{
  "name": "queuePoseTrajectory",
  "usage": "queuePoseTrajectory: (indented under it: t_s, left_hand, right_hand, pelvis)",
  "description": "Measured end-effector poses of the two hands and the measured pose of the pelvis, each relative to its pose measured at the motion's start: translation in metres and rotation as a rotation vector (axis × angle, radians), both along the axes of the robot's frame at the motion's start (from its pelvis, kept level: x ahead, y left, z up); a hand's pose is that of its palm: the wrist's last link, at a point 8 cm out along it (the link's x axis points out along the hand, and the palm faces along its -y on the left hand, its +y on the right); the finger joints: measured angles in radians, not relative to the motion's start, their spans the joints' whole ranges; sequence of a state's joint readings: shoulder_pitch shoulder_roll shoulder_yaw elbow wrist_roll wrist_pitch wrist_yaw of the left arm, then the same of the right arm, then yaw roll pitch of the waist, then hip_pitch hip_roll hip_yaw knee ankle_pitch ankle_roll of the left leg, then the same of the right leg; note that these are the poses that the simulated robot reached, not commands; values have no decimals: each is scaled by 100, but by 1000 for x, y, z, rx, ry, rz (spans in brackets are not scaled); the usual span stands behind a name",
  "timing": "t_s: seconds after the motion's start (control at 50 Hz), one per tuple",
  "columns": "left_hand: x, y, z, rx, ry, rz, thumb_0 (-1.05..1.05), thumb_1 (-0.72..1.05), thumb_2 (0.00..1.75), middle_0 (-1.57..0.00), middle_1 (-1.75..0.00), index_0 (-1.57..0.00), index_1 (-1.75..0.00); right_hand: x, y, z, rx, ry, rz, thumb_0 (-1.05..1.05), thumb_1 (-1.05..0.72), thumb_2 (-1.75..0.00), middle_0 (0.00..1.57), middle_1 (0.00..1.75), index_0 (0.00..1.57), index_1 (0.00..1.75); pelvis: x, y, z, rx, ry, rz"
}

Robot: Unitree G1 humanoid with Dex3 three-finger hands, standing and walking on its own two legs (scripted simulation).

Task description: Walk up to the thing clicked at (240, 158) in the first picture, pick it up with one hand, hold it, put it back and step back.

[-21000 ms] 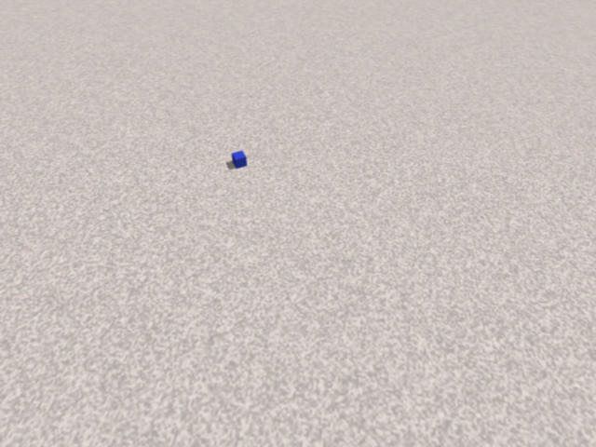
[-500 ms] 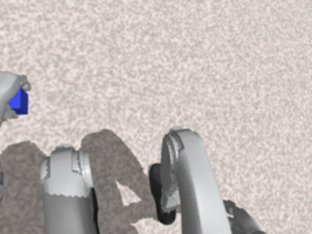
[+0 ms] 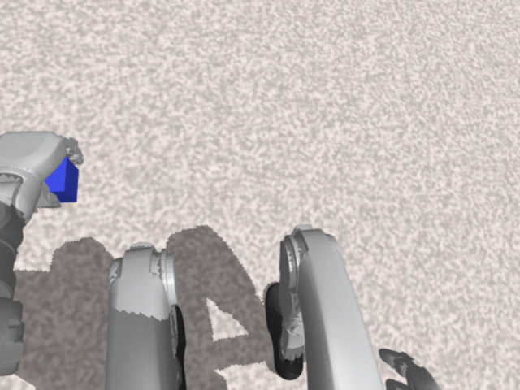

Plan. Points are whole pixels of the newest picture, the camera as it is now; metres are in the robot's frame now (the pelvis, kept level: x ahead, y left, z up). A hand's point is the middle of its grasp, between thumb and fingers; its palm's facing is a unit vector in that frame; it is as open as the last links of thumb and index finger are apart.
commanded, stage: lift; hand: left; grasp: from above
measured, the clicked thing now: (52, 180) +0.44 +0.29 -0.17
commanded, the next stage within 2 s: hold in 1.26 s
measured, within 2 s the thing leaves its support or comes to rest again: neither
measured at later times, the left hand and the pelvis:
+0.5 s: hand out of the picture +0.36 +0.28 +0.07, palm faces -0.45 -0.07 -0.89, open 8.7 cm; pelvis +0.00 +0.00 +0.15, yaw +3 degrees
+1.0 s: hand out of the picture +0.35 +0.25 +0.22, palm faces -0.47 -0.08 -0.88, open 8.8 cm; pelvis +0.04 +0.00 +0.30, yaw +4 degrees
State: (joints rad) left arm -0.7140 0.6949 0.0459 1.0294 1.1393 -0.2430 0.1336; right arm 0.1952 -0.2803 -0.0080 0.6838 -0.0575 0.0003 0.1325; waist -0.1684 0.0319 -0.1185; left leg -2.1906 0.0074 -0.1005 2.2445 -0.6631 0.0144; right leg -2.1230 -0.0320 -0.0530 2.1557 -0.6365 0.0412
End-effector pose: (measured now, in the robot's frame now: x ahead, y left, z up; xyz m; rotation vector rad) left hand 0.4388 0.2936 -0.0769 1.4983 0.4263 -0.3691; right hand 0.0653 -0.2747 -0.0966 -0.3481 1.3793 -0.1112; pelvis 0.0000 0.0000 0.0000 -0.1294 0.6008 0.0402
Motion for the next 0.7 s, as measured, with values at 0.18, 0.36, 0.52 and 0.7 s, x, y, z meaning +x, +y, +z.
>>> queuePoseTrajectory:
  t_s: [0.18, 0.36, 0.52, 0.7]
  left_hand:
    - [-22, 4, 60, -3, -16, 5, 1, 16, 32, -84, -42, -87, -37]
    - [-48, -3, 135, -21, -37, -1, 1, 16, 32, -84, -41, -87, -37]
    - [-71, -12, 210, -29, -44, 11, 1, 15, 33, -85, -41, -88, -36]
    - [-87, -20, 284, -28, -35, 27, 1, 15, 34, -85, -41, -88, -36]
  right_hand:
    - [36, 1, 39, -5, -106, 11, 0, -90, -89, 21, 30, 21, 30]
    - [64, 11, 91, 2, -204, 7, 0, -90, -89, 20, 30, 21, 30]
    - [73, 23, 150, 21, -269, -23, 0, -90, -89, 21, 30, 21, 30]
    - [72, 28, 219, 25, -323, -56, 0, -90, -89, 21, 30, 21, 30]
  pelvis:
    - [0, 1, 42, 10, -9, 9]
    - [1, 3, 97, 27, -55, 19]
    - [4, 4, 159, 47, -130, 24]
    - [14, 5, 227, 70, -227, 26]
